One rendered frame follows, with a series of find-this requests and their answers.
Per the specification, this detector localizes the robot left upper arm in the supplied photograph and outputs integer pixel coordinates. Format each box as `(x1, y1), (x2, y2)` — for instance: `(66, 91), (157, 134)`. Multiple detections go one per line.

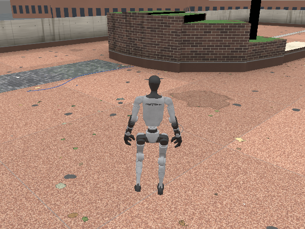
(131, 96), (144, 122)

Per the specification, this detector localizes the right robot thigh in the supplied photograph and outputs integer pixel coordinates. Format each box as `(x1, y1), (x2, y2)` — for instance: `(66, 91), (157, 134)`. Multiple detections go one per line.
(158, 133), (169, 166)

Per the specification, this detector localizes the right robot forearm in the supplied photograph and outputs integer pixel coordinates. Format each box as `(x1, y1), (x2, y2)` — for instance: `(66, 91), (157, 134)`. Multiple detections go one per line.
(171, 116), (181, 137)

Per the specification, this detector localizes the left robot thigh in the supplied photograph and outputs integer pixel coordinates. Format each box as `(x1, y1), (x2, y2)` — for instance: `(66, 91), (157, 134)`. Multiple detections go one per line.
(136, 133), (146, 161)

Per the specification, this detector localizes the robot thigh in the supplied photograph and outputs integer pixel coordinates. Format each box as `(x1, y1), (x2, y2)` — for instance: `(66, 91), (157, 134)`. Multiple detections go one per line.
(158, 133), (169, 166)
(136, 133), (146, 161)

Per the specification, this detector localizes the robot left hand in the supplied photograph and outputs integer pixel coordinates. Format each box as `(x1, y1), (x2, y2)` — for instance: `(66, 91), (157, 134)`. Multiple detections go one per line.
(124, 134), (135, 146)

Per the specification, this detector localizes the robot right upper arm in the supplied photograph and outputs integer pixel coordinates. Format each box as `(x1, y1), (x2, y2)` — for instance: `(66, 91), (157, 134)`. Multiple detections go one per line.
(164, 97), (176, 123)

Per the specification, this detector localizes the left robot forearm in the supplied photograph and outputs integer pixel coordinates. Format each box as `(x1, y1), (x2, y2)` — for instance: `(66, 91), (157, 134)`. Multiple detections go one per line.
(125, 115), (135, 136)

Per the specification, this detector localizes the robot right hand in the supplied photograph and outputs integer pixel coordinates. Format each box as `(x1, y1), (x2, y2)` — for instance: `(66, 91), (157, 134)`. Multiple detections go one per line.
(171, 136), (182, 148)

